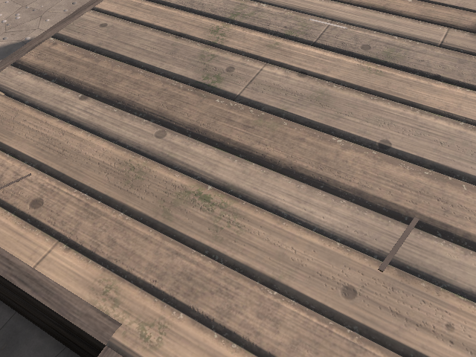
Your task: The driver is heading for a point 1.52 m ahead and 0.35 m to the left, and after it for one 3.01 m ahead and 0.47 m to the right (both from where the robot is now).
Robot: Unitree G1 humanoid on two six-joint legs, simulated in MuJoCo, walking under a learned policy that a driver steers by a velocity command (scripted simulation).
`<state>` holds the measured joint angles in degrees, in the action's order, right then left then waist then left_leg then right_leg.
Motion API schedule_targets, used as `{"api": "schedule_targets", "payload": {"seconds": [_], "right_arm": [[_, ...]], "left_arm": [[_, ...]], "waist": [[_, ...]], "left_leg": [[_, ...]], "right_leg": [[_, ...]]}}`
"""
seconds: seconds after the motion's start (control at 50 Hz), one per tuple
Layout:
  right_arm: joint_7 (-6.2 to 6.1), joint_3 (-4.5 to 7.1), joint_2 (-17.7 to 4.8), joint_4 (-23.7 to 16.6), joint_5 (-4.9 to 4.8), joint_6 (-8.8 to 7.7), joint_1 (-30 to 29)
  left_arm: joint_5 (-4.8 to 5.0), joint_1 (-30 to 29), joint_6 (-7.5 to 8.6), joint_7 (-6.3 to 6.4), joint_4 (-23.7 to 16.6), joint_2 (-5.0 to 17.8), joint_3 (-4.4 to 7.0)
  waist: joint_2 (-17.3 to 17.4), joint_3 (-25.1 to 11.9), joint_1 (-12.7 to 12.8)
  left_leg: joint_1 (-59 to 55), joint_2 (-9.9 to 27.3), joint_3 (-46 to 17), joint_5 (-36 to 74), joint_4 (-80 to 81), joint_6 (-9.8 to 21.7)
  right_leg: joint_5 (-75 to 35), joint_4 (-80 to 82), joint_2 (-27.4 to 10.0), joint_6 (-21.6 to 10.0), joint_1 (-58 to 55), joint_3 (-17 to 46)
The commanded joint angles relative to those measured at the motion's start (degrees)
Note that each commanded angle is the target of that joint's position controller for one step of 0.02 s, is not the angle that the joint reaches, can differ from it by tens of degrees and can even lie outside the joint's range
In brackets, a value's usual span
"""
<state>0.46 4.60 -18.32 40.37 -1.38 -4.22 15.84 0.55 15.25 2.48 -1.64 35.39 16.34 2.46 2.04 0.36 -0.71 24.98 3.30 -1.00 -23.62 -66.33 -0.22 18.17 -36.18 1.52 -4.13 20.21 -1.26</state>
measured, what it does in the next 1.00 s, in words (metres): walks ahead, turning left: left foot, then right foot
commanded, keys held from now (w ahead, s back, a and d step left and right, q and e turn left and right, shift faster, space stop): w+q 0.86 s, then w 0.14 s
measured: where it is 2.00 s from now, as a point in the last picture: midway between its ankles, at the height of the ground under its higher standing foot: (185, 205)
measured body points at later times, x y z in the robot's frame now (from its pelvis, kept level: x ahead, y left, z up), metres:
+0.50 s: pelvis +0.28 +0.02 -0.01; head +0.32 +0.02 +0.44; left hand +0.28 +0.31 -0.12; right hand +0.51 -0.20 -0.10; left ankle +0.36 +0.11 -0.73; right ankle +0.10 -0.11 -0.62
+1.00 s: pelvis +0.58 +0.01 +0.01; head +0.60 +0.01 +0.46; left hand +0.58 +0.31 -0.08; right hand +0.79 -0.19 -0.11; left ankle +0.45 +0.11 -0.63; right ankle +0.67 -0.07 -0.73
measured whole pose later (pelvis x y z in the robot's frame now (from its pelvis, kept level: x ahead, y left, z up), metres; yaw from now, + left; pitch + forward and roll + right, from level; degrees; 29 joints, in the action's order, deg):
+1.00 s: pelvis +0.58 +0.01 +0.01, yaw +27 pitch +1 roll +0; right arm -0.5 3.0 -17.6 40.3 -1.4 -1.6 18.2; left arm -0.7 14.0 5.7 -0.8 39.5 15.3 2.1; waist 2.4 0.4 0.0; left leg 26.0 -1.3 -5.0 -20.3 -68.5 0.7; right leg 11.3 -28.6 0.6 -1.2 18.5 -0.8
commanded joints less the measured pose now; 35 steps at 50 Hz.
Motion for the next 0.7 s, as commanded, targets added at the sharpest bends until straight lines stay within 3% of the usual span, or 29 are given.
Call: {"api": "schedule_targets", "payload": {"seconds": [0.02,0.04,0.1,0.16,0.24,0.3,0.36,0.38,0.4,0.42,0.44,0.46,0.48,0.5,0.52,0.54,0.6,0.66,0.7], "right_arm": [[0.39,0.66,-5.2,-5.4,0.82,-1.76,-4.4],[0.69,0.55,-4.8,-4.2,0.74,-1.17,-3.3],[0.78,-0.16,-3.3,-3.1,0.75,0.06,-4.7],[1.5,-1.11,-1.4,-3.7,0.57,-0.34,-9.1],[3.01,-1.91,-0.1,-5.3,-0.12,-0.73,-15.4],[4.37,-2.13,0.1,-7.1,-0.02,-1.15,-18.6],[4.83,-1.18,-1.9,-7.7,0.17,-0.89,-16.1],[4.62,-0.26,-3.8,-6.9,0.13,-0.59,-11.5],[3.96,1.09,-6.4,-5.5,-0.01,-0.41,-3.5],[2.87,2.38,-9.1,-4.1,0.04,0.15,6.0],[2.27,3.44,-14.7,-3.7,0.11,0.29,8.8],[1.45,2.45,-10.0,-3.9,-0.01,0.34,10.1],[0.86,1.64,-7.8,-4.0,0.55,0.38,7.6],[0.57,1.04,-6.5,-4.6,0.6,0.43,4.2],[0.48,0.53,-5.3,-5.3,0.62,0.45,0.7],[0.26,0.15,-4.5,-6.2,1.36,0.38,-1.5],[-0.23,0.41,-5.5,-6.3,0.92,0.26,-4.0],[-1.15,1.02,-7.6,-5.2,0.5,0.68,-2.7],[-1.53,1.23,-8.3,-3.9,-0.01,1.25,0.7]], "left_arm": [[-1.28,2.4,1.57,0.47,-2.5,7.7,1.72],[-1.57,1.6,1.9,0.71,-2.1,7.7,1.61],[-1.4,3.3,2.74,1.33,0.4,7.7,1.51],[-1.41,3.7,2.72,2.04,2.4,7.8,1.39],[-0.85,6.5,2.89,2.44,5.5,9.0,1.83],[-0.55,8.1,1.88,2.72,7.4,9.4,2.06],[-0.57,8.0,0.58,3.94,7.9,10.7,2.34],[-0.88,7.7,-0.09,4.5,7.6,11.6,2.53],[-1.02,6.5,-0.5,4.78,7.1,12.3,2.66],[-1.23,4.7,-0.06,4.88,5.8,12.4,2.43],[-2.73,12.0,1.42,3.46,3.4,3.5,-0.33],[-0.89,7.7,3.94,2.01,3.4,7.2,-0.21],[1.8,-0.1,5.17,1.12,0.6,10.4,0.71],[1.21,-3.2,5.73,0.9,-1.2,9.1,0.05],[-0.21,-3.4,5.71,0.98,-0.9,8.3,0.14],[-1.07,-1.3,5.1,0.96,-0.8,8.5,0.47],[-1.89,1.7,3.11,1.28,-0.1,6.7,0.01],[-2.07,-4.8,2.71,1.69,-2.1,3.5,-1.36],[-1.36,-10.1,2.96,1.55,-3.0,3.0,-1.58]], "waist": [[-7.7,0.5,2.0],[-8.3,0.3,1.3],[-4.9,1.2,1.6],[-4.7,2.3,3.0],[-4.6,5.3,5.7],[-4.2,5.9,6.3],[-8.8,1.1,3.3],[-9.8,-2.3,0.6],[-9.4,-6.8,-3.8],[-6.1,-12.2,-9.3],[9.9,-19.1,-3.4],[5.4,-26.0,-7.0],[2.1,-15.8,-7.9],[-3.0,-9.4,-5.1],[-5.3,-4.2,-2.2],[-3.1,-2.7,0.4],[-0.6,-0.8,3.5],[0.7,0.2,1.3],[1.6,-0.8,-1.8]], "left_leg": [[20.2,4.8,-3.0,9.6,-0.1,1.1],[18.2,4.4,-2.2,12.7,0.7,0.5],[19.2,3.6,-1.7,20.4,6.5,-1.0],[16.6,1.5,-0.8,30.1,19.3,-0.7],[14.6,-0.3,0.6,33.9,30.4,0.8],[16.3,-1.9,2.2,30.3,34.9,2.7],[10.0,-6.7,7.1,20.5,34.5,5.8],[4.8,-8.6,8.1,17.6,34.0,7.2],[-6.9,-9.7,7.3,18.9,36.1,9.2],[-25.6,-4.8,-1.0,21.0,37.8,12.4],[-51.9,12.8,-31.9,15.6,35.7,24.6],[-54.7,16.4,-47.9,5.6,45.5,26.8],[-47.8,14.3,-38.1,6.4,48.3,22.5],[-37.0,12.1,-32.0,10.5,49.6,20.4],[-28.0,9.3,-27.2,17.0,51.1,19.2],[-21.3,7.2,-23.5,22.1,52.5,18.9],[-8.9,4.3,-17.1,30.3,54.4,18.7],[-2.5,0.1,-11.7,28.2,53.4,15.9],[-3.6,-0.9,-12.1,21.8,51.7,13.8]], "right_leg": [[0.9,23.8,-15.7,-9.3,-14.8,24.0],[-4.6,25.0,-14.7,-8.8,-13.4,20.3],[-18.5,26.7,-13.3,-7.6,-14.7,11.2],[-24.2,27.7,-11.1,-4.7,-14.8,3.3],[-24.3,30.0,-12.8,-3.2,-17.7,-0.8],[-33.3,26.8,-14.6,-2.8,-24.9,-2.7],[-65.2,16.0,-15.1,-1.2,-30.5,-4.7],[-74.0,8.5,-15.0,-0.7,-31.4,-5.2],[-74.9,-2.3,-14.3,-0.2,-27.2,-6.1],[-61.0,-17.5,-12.7,1.0,-14.0,-6.3],[1.9,-42.6,-0.8,5.8,15.7,-3.1],[13.0,-50.5,2.1,5.1,23.2,8.5],[7.6,-48.2,-2.0,3.8,27.8,10.1],[3.8,-42.5,-4.2,3.1,26.0,9.4],[2.2,-37.5,-5.5,3.5,23.4,8.4],[0.8,-34.9,-6.8,4.1,19.1,8.3],[-0.7,-26.3,-7.5,7.8,13.4,5.3],[-10.3,-11.8,-5.7,9.7,9.2,3.0],[-18.2,-2.7,-3.4,10.0,6.7,2.8]]}}
Velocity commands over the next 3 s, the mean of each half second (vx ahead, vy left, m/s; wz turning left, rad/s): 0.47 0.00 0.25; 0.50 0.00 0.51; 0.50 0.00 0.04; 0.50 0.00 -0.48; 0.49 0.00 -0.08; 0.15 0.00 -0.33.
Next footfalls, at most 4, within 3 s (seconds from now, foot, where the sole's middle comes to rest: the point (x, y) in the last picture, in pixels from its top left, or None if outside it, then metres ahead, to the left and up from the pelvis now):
0.42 left None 0.40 0.11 -0.76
0.86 right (277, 282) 0.70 -0.05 -0.76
1.36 left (166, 255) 0.81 0.30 -0.76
1.88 right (210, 170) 1.17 0.17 -0.76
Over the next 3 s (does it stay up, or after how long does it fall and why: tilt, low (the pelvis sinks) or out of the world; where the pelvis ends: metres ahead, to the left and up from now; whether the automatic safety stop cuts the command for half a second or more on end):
stays up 1.48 0.32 0.00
